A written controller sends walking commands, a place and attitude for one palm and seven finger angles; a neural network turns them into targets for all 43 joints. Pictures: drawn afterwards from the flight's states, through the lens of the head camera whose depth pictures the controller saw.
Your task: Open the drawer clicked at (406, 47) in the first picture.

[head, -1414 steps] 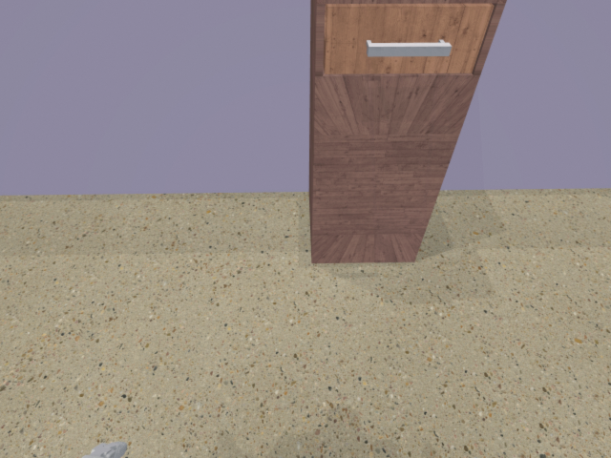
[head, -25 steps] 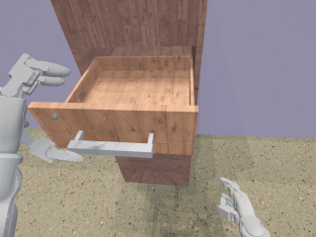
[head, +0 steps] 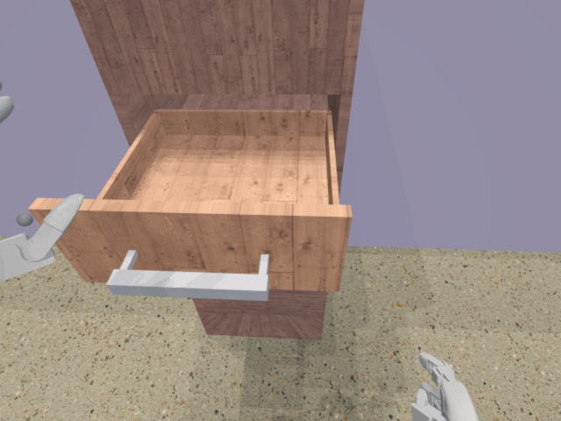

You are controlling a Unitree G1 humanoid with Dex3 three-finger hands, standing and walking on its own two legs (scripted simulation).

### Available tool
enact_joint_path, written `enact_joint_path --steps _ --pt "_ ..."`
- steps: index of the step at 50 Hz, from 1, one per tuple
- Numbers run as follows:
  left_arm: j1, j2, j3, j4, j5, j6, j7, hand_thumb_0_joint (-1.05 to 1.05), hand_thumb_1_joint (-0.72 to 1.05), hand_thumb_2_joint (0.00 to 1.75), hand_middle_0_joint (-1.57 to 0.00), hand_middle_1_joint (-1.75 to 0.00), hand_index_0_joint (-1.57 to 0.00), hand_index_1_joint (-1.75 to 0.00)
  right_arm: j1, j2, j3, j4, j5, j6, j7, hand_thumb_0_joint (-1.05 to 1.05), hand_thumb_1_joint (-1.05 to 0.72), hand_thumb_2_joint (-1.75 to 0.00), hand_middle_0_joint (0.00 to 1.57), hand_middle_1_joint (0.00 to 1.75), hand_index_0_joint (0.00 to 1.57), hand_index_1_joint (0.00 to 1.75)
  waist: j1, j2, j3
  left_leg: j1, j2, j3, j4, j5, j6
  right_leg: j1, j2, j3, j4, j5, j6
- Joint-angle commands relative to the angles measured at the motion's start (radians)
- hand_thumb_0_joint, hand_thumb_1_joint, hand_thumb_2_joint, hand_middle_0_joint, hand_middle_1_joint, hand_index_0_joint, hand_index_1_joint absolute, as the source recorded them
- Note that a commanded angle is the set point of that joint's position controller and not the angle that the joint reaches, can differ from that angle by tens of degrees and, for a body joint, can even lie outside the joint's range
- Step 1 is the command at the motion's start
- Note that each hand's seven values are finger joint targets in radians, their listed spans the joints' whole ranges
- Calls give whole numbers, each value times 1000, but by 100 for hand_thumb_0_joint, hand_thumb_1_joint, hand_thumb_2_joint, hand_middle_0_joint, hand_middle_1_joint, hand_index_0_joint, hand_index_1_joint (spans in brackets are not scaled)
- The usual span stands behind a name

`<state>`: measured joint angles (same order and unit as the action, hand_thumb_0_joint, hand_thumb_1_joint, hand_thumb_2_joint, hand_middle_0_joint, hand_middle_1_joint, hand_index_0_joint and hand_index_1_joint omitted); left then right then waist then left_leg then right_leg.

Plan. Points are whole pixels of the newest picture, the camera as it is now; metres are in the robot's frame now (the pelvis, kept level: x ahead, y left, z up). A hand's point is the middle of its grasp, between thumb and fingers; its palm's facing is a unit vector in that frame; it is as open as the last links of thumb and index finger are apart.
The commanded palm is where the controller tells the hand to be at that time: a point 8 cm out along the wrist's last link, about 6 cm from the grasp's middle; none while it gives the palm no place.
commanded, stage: draw the hand back to the body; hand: left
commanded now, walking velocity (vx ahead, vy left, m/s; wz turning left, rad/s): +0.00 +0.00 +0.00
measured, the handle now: (193, 271) +0.27 +0.15 +0.12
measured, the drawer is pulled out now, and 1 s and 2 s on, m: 0.29 0.29 0.29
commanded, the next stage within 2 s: step back with the hand held close in 0.36 s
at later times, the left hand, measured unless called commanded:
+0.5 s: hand out of the picture +0.17 +0.24 +0.31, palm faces +0.59 -0.74 -0.32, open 7.5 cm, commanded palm +0.12 +0.28 +0.30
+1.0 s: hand out of the picture +0.11 +0.25 +0.31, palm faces +0.63 -0.61 -0.48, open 7.4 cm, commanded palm +0.05 +0.29 +0.30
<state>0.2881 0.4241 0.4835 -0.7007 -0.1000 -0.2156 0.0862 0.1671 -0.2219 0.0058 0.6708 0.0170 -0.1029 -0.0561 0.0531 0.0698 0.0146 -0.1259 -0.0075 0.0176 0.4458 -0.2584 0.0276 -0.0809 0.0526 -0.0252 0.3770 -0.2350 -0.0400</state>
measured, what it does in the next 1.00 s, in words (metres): shifts its weight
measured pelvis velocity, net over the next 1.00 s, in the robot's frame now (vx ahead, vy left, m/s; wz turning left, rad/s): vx -0.07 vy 0.01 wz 0.01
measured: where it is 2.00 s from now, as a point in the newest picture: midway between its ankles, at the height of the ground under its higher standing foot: outside the picture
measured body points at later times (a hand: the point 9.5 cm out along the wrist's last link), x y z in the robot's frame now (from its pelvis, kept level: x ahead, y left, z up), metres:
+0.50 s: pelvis -0.01 +0.00 +0.00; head -0.02 -0.02 +0.45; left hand +0.13 +0.28 +0.33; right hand +0.20 -0.20 -0.08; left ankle -0.01 +0.10 -0.74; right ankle -0.02 -0.09 -0.74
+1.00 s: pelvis -0.07 +0.01 -0.02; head -0.06 +0.01 +0.43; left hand +0.07 +0.28 +0.33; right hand +0.10 -0.23 -0.10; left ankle -0.01 +0.10 -0.74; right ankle -0.02 -0.09 -0.74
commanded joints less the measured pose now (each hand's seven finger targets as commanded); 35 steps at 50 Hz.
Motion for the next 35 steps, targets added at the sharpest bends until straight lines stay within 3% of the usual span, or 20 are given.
enact_joint_path --steps 1,4,7,10,11,13,16,18,23,24,25,26,28,31,35 --pt "-160 200 163 -72 -20 -23 32 0 65 80 -22 -46 -22 -46 -147 -92 -29 -153 5 -45 -7 0 -90 -90 20 30 20 30 4 -12 -58 47 43 -25 -51 238 -20 -43 -48 8 -76 209 2" --pt "-173 182 146 -33 -22 -10 26 0 76 84 -21 -39 -21 -39 -144 -93 -29 -151 6 -36 -8 0 -90 -90 20 30 20 30 1 -24 -60 56 42 -24 -54 225 -12 -48 -54 4 -78 195 9" --pt "-194 149 92 -56 -15 -1 23 0 87 88 -20 -32 -20 -32 -155 -99 -26 -156 1 -37 -4 0 -90 -90 20 30 20 30 0 9 -64 68 39 -29 -58 226 -9 -51 -55 3 -79 190 10" --pt "-204 172 98 -137 -7 -5 28 0 90 90 -20 -30 -20 -30 -161 -99 -25 -167 -7 -42 -3 0 -90 -90 20 30 20 30 13 -21 -143 85 35 -39 -49 267 -4 -6 -57 5 -54 233 9" --pt "-204 186 102 -162 -8 -3 30 0 90 90 -20 -30 -20 -30 -171 -103 -27 -166 -6 -44 -4 0 -90 -90 20 30 20 30 15 20 -156 93 36 -35 -41 276 -8 1 -58 12 -53 246 6" --pt "-181 185 107 -196 -4 -7 36 0 90 90 -20 -30 -20 -30 -166 -93 -20 -171 -12 -47 -3 0 -90 -90 20 30 20 30 20 11 -174 87 34 -41 -38 302 -12 15 -58 8 -41 268 5" --pt "-186 212 137 -188 -5 -1 43 0 90 90 -20 -30 -20 -30 -169 -92 -19 -166 -10 -47 -4 0 -90 -90 20 30 20 30 19 21 -130 65 35 -43 -40 274 -21 -3 -55 11 -54 243 0" --pt "-197 193 129 -138 -4 3 42 0 90 90 -20 -30 -20 -30 -167 -82 -14 -161 -7 -43 -4 0 -90 -90 20 30 20 30 15 19 -74 46 37 -45 -53 238 -21 -29 -54 10 -63 202 0" --pt "-211 179 127 -41 -13 15 33 0 90 90 -20 -30 -20 -30 -164 -87 -19 -157 3 -31 -3 0 -90 -90 20 30 20 30 10 -6 -37 34 43 -45 -69 199 -19 -42 -55 4 -75 157 3" --pt "-268 318 223 -80 -1 -18 31 0 90 90 -20 -30 -20 -30 -122 -127 -23 -212 16 -21 1 0 -90 -90 20 30 20 30 -40 -40 13 -26 65 -97 -28 202 10 -185 -113 98 -103 176 15" --pt "-185 254 181 -2 1 -22 23 0 90 90 -20 -30 -20 -30 -126 -113 -24 -192 11 -8 -2 0 -90 -90 20 30 20 30 -38 -101 -25 -3 63 -98 2 213 14 -187 -131 89 -108 187 19" --pt "-178 252 169 -36 6 -28 19 0 90 90 -20 -30 -20 -30 -132 -120 -28 -198 9 -4 1 0 -90 -90 20 30 20 30 -38 -66 -45 12 60 -89 13 243 13 -187 -141 97 -108 226 13" --pt "-143 244 154 -80 14 -37 20 0 90 90 -20 -30 -20 -30 -126 -122 -31 -193 9 -2 1 0 -90 -90 20 30 20 30 -45 -61 -97 -4 65 -84 42 264 11 -186 -167 104 -91 241 10" --pt "-46 289 203 -183 16 -48 32 0 90 90 -20 -30 -20 -30 -107 -129 -43 -204 11 5 5 0 -90 -90 20 30 20 30 -46 -22 -201 -19 73 -83 76 332 3 -129 -188 109 -43 333 -3" --pt "76 341 291 -299 13 -65 54 0 90 90 -20 -30 -20 -30 -88 -120 -55 -234 14 15 5 0 -90 -90 20 30 20 30 -47 -37 -275 -77 92 -100 82 373 -2 -90 -180 98 29 356 -2"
